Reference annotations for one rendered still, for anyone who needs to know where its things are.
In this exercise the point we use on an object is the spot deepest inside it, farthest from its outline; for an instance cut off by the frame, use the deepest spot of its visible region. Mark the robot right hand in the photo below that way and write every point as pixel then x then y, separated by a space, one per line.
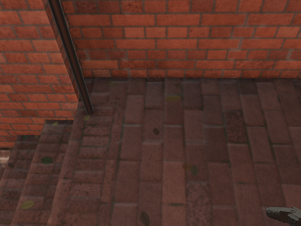
pixel 284 214

